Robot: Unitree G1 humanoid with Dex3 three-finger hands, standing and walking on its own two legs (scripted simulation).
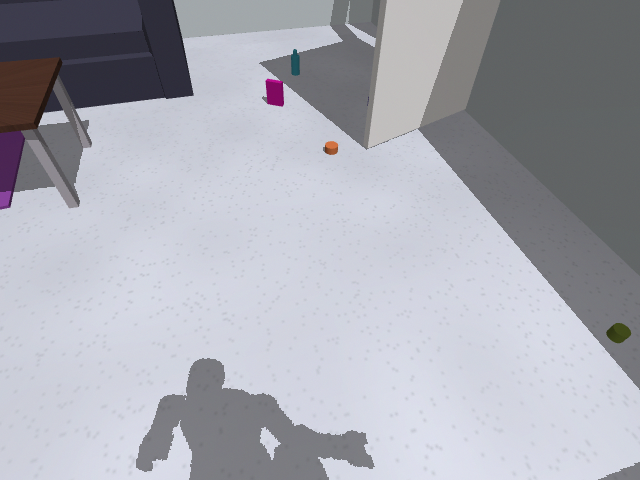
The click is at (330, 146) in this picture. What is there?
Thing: low tin
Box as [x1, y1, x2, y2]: [325, 141, 337, 154]
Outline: 329,141 325,144 325,151 329,154 333,154 337,151 337,144 333,141
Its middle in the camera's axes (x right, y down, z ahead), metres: +0.05 -0.50 +2.13
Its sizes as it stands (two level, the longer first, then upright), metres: 0.071 0.071 0.040
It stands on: the floor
